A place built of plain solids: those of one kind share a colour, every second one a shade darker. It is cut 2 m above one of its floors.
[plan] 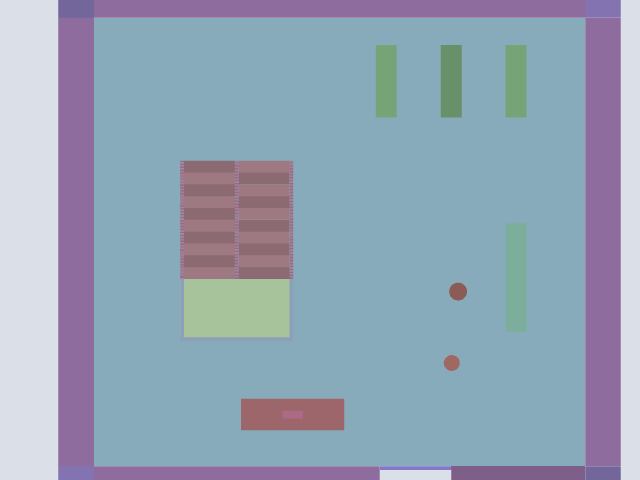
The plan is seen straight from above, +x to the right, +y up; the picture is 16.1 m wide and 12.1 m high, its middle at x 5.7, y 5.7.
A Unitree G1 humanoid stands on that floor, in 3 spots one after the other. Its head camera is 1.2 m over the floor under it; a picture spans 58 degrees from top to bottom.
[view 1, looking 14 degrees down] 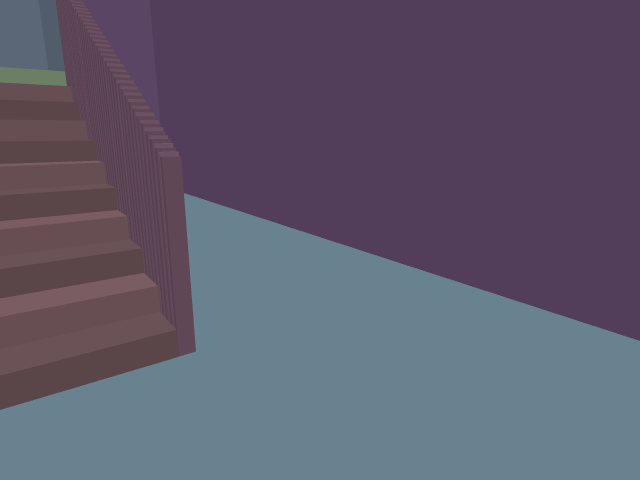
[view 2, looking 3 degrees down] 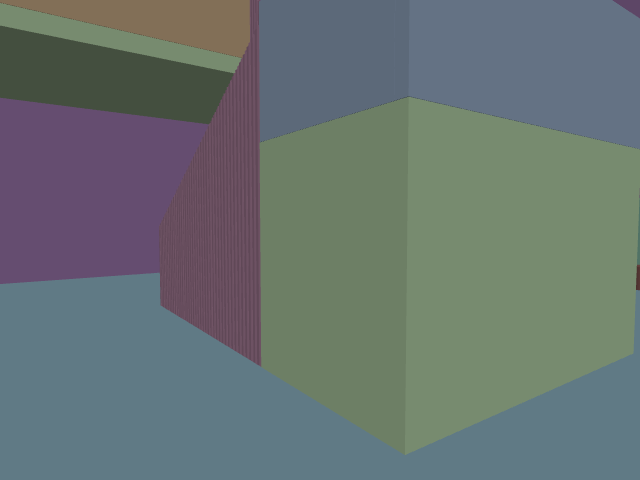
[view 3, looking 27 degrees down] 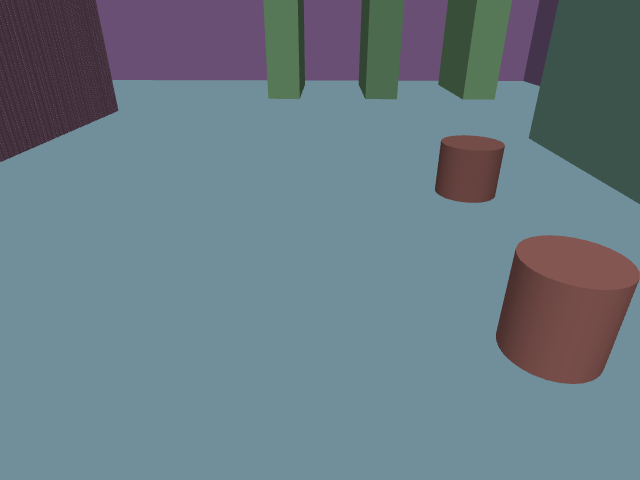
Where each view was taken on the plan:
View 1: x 2.91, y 9.90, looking -126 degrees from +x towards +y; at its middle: floor_main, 4.96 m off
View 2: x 0.60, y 1.65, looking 55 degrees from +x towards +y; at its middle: floor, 2.74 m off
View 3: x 8.11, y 1.20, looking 91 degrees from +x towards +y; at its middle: floor_main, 2.64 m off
